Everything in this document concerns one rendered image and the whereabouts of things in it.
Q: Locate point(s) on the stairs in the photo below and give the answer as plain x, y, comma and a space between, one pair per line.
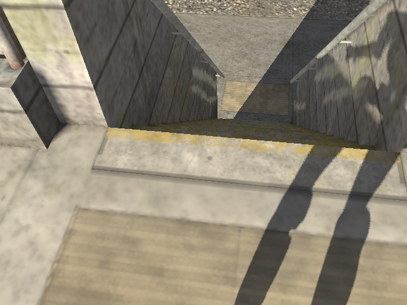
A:
253, 130

